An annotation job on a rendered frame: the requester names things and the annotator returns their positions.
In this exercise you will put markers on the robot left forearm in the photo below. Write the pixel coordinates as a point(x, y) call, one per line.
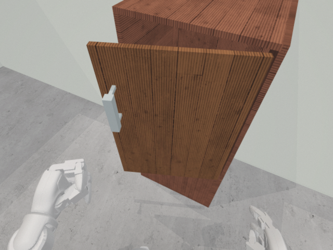
point(35, 233)

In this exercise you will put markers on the robot right hand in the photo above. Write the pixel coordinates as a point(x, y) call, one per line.
point(269, 237)

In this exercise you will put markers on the robot left hand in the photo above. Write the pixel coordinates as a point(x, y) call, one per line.
point(48, 198)

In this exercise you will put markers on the handle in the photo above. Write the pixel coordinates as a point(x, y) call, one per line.
point(111, 110)

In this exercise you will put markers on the cupboard door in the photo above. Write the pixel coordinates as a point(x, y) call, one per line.
point(182, 108)

